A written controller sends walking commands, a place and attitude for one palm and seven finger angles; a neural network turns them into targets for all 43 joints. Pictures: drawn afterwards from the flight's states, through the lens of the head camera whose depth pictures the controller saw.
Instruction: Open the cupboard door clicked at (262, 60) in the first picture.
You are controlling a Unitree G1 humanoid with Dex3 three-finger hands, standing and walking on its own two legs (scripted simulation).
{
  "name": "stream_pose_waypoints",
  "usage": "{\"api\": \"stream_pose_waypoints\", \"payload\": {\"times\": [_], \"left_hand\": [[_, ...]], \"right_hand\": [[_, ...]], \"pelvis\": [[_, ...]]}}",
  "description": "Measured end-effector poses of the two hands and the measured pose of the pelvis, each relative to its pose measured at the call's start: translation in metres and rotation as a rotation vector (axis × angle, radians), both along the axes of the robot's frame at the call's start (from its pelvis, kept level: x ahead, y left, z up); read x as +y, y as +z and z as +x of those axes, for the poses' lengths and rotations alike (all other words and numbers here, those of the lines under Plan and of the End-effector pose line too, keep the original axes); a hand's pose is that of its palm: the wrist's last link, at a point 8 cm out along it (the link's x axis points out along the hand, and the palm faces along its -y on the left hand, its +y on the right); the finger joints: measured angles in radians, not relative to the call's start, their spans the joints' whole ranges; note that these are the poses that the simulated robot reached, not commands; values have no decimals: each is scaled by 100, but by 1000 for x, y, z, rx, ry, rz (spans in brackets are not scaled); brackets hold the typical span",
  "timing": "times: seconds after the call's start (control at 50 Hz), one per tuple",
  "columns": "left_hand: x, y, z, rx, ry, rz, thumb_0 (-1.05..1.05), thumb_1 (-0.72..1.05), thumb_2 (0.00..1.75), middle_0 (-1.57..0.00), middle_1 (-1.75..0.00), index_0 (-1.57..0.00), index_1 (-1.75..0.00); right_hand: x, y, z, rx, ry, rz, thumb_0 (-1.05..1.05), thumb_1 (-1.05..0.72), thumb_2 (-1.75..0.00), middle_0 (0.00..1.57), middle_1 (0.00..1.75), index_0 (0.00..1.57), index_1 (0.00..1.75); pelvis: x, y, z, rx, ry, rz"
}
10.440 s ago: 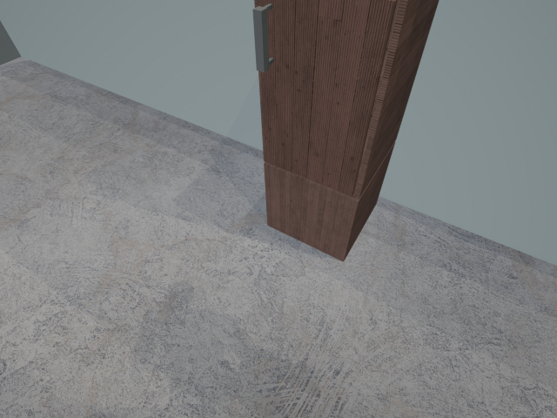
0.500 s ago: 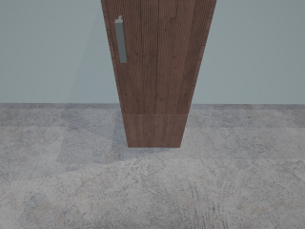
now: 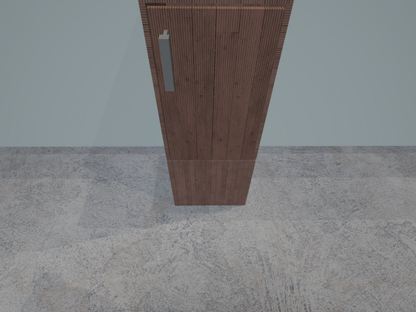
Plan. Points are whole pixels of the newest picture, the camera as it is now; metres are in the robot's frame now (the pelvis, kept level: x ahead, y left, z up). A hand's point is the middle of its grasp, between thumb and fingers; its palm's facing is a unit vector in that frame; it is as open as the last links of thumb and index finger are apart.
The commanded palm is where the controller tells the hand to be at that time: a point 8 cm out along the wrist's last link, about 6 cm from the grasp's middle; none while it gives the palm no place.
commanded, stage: look again from close up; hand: left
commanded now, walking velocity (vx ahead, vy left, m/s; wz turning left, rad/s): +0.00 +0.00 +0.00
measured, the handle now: (168, 61) +0.72 +0.16 +0.12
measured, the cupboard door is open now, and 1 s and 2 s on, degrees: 0 0 0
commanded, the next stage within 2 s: shuffle to correct the standing spot in 0.10 s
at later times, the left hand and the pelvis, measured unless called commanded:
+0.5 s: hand out of the picture +0.02 +0.15 -0.18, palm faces +0.09 -0.98 -0.17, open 7.3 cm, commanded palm none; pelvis +0.05 -0.01 -0.01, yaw +2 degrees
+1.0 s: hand (147, 279) +0.22 +0.16 -0.18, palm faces +0.07 -0.98 -0.19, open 7.3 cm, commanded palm none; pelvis +0.19 -0.03 -0.01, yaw +5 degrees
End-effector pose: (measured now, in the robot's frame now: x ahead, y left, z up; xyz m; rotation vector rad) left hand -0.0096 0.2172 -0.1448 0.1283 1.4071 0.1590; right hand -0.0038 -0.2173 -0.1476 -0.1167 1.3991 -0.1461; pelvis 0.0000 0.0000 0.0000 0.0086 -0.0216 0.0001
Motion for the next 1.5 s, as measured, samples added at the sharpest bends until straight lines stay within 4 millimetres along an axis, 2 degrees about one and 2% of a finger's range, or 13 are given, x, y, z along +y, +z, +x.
{"api": "stream_pose_waypoints", "payload": {"times": [0.22,0.44,0.58,0.74,0.82,0.96,1.06,1.12,1.18,1.28,1.36,1.44,1.5], "left_hand": [[-12,-1,0,24,2,-15,1,91,90,-20,-30,-20,-29],[-19,-6,13,21,44,-22,0,91,90,-20,-30,-20,-29],[-29,-11,23,43,106,-27,0,91,90,-19,-30,-20,-29],[-31,-25,25,166,152,-91,0,91,90,-20,-30,-20,-29],[-22,-20,66,172,98,-89,1,91,90,-20,-30,-20,-29],[-5,-10,189,-19,51,-18,2,94,90,-19,-30,-20,-29],[-11,-6,275,-130,-6,43,1,94,90,-19,-30,-20,-29],[-22,-7,311,-199,-13,84,1,93,90,-19,-30,-20,-29],[-37,0,327,-228,-12,94,1,92,90,-19,-30,-20,-29],[-60,9,332,-239,8,82,0,91,90,-20,-30,-20,-29],[-68,12,319,-253,50,70,0,92,90,-20,-30,-21,-29],[-60,12,292,-241,82,82,0,92,90,-20,-30,-21,-30],[-49,9,263,-208,102,90,0,92,90,-20,-30,-21,-30]], "right_hand": [[12,-2,-24,73,-35,32,1,-91,-90,20,29,20,30],[7,-6,-12,100,-36,32,1,-91,-90,20,29,20,30],[-6,-10,28,108,6,13,1,-91,-90,20,29,20,30],[-6,-6,125,-14,80,-60,1,-92,-90,20,29,20,30],[-6,4,144,-48,49,-80,1,-92,-90,20,29,20,30],[-12,11,137,103,25,-48,0,-91,-90,20,29,20,30],[-34,-4,140,213,-19,-13,0,-91,-90,21,30,20,30],[-57,-21,156,248,-29,-1,1,-91,-89,21,30,20,30],[-80,-25,191,201,-21,-17,1,-91,-89,21,30,20,30],[-103,-20,260,56,40,-42,1,-91,-90,20,29,19,30],[-107,-14,302,-48,104,-46,0,-91,-90,20,29,19,30],[-102,-8,324,-126,152,-43,0,-92,-90,20,29,19,30],[-94,-2,325,-163,175,-36,0,-92,-90,20,29,19,30]], "pelvis": [[-3,0,7,4,-4,-1],[-11,-5,35,14,26,-1],[-17,-12,67,30,61,-23],[-1,-19,110,33,73,-26],[-1,-11,135,28,65,-31],[-20,-3,176,31,80,-34],[-44,-14,213,18,81,-18],[-61,-27,235,5,87,-7],[-70,-24,243,-14,100,-9],[-80,-13,242,-9,111,11],[-82,-10,232,-3,119,18],[-81,-10,218,-1,126,21],[-77,-10,208,3,131,23]]}}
